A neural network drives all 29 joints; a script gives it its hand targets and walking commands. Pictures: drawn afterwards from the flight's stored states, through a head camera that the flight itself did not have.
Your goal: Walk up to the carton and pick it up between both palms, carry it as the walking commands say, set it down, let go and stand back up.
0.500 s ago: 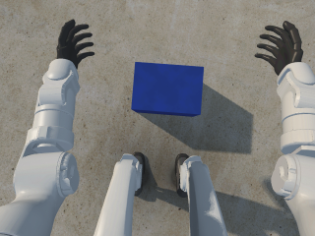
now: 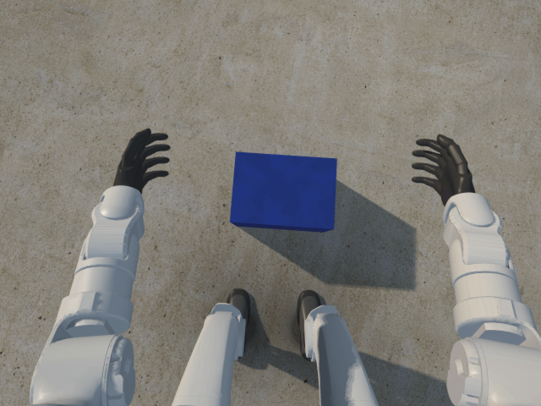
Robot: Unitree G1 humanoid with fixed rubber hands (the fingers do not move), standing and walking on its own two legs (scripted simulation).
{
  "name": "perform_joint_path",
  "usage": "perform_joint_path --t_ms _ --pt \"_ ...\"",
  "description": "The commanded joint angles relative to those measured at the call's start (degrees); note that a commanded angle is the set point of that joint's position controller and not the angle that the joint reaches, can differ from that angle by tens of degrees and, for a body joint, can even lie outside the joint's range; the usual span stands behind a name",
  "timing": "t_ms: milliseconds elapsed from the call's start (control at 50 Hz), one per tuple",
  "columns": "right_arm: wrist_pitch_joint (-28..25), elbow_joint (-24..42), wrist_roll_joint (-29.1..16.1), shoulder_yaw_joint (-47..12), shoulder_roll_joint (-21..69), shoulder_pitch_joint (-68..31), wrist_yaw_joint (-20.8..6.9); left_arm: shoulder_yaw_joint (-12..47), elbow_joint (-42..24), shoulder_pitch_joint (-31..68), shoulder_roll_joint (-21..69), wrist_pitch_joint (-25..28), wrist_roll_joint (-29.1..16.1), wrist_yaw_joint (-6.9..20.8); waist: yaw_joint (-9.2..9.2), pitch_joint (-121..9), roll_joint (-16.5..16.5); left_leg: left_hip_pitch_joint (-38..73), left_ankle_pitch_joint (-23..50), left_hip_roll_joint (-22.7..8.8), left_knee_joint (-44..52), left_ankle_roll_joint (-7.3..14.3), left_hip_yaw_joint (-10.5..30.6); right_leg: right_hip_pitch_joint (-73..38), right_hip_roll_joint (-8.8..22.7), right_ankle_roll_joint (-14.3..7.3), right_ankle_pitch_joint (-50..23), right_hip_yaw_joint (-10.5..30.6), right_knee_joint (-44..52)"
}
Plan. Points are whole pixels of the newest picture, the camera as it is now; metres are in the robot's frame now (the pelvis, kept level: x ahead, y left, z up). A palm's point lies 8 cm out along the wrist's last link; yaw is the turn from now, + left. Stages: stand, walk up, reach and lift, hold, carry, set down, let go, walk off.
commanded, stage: let go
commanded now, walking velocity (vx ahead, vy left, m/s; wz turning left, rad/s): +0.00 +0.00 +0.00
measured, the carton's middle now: (282, 195) +0.47 -0.02 -0.60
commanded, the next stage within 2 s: stand in 0.96 s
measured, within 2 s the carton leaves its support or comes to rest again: neither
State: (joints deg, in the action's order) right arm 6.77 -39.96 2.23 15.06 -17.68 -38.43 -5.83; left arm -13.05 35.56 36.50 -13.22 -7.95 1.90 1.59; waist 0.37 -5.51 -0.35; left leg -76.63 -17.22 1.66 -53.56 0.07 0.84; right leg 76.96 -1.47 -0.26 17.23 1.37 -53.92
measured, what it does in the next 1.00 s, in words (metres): rises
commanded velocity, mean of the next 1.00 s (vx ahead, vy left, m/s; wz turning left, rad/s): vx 0.00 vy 0.00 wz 0.00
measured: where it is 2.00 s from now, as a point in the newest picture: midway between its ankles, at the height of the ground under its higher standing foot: (273, 336)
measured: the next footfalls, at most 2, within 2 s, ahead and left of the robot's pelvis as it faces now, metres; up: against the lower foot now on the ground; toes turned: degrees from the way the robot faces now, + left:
none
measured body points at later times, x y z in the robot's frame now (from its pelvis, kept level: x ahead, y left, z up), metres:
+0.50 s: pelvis +0.06 +0.00 +0.08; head +0.13 +0.00 +0.53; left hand +0.25 +0.23 +0.00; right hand +0.26 -0.24 +0.00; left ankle +0.04 +0.11 -0.65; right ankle +0.04 -0.11 -0.65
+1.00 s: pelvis +0.06 +0.00 +0.09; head +0.06 +0.00 +0.54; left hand +0.23 +0.24 +0.01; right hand +0.22 -0.25 +0.01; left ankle +0.04 +0.11 -0.65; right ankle +0.04 -0.11 -0.65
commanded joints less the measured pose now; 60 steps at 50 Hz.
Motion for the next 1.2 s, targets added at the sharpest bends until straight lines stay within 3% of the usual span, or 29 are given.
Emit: perform_joint_path --t_ms 0,160,260,440,660,940,960,980,1020,1120,1180 --pt "-1.9 11.6 -0.4 -0.7 -7.7 1.9 0.6 0.4 -10.9 -3.7 -6.8 1.9 -0.2 0.2 -0.06 -54.9 1.0 40.2 27.4 0.8 3.7 -2.2 -0.3 -37.7 -0.6 1.2 -27.6 -1.2 4.9" --pt "-4.5 9.6 -2.2 -4.2 -2.4 17.9 1.4 4.0 -6.4 -17.5 -4.7 5.4 -2.8 1.7 -0.44 -28.4 0.9 40.5 14.8 -0.1 12.7 -1.5 0.5 -42.0 -0.1 0.7 -16.4 -0.7 13.6" --pt "-6.5 11.1 -1.7 -5.3 -0.8 29.8 1.8 6.0 -6.6 -28.1 -4.1 7.6 -3.5 1.5 -0.91 -22.1 0.3 48.5 15.7 0.0 17.4 -1.5 0.7 -49.5 0.1 0.5 -17.0 -0.9 18.6" --pt "-7.4 19.2 -1.9 -8.7 0.1 47.3 2.3 8.0 -15.0 -45.0 -3.9 8.7 -2.6 1.6 -0.42 -10.0 0.6 65.3 19.3 0.8 26.7 -1.8 1.0 -64.9 -0.1 1.3 -18.6 -0.3 27.8" --pt "-1.2 21.6 -1.5 -11.4 -0.4 49.2 2.0 9.1 -16.5 -46.8 -4.1 2.4 -1.4 3.2 -0.95 9.1 0.2 69.1 9.8 0.4 32.5 -1.6 0.4 -69.5 -0.1 1.2 -9.4 -0.8 33.0" --pt "0.4 21.3 -1.7 -10.9 -0.5 50.5 2.7 9.2 -18.3 -46.6 -4.1 -1.1 -1.2 2.2 -0.49 7.2 0.6 71.1 14.3 0.9 31.0 -1.5 -0.7 -72.9 -0.8 0.9 -16.4 -0.1 30.7" --pt "-4.2 12.5 1.4 -10.2 -2.8 53.2 5.2 9.0 -7.7 -49.7 -8.5 4.7 1.0 -0.8 -0.53 7.9 1.6 60.5 -6.7 -6.5 33.8 -2.6 4.3 -66.6 6.3 2.6 7.7 0.9 32.3" --pt "-6.3 12.2 2.4 -10.4 -5.5 53.7 6.4 8.8 -7.5 -51.8 -9.3 7.1 2.5 -2.0 -1.22 12.0 0.3 58.2 -13.2 -6.3 33.8 -2.8 5.9 -62.5 7.3 2.9 13.5 4.7 34.2" --pt "-9.4 9.8 1.4 -10.9 -3.2 53.4 6.5 9.0 -5.1 -50.4 -8.9 10.0 2.4 -2.6 -0.58 10.7 1.4 57.4 -8.9 -6.6 32.6 -2.4 7.3 -60.0 7.9 2.6 12.9 6.4 34.1" --pt "-12.4 5.4 0.1 -11.4 -2.9 53.9 6.1 9.4 -0.9 -50.2 -7.9 13.0 0.9 -1.8 -0.76 -0.3 -0.8 61.6 11.1 -7.5 28.6 -0.9 8.4 -66.0 8.1 1.8 -6.2 5.0 29.0" --pt "-12.2 3.2 -0.1 -11.6 -3.6 56.4 6.5 9.5 1.6 -52.5 -8.6 12.8 0.3 -2.0 -0.64 -0.7 -0.2 61.7 17.9 -7.2 26.7 -0.6 8.2 -66.9 8.0 1.8 -14.0 3.9 27.2"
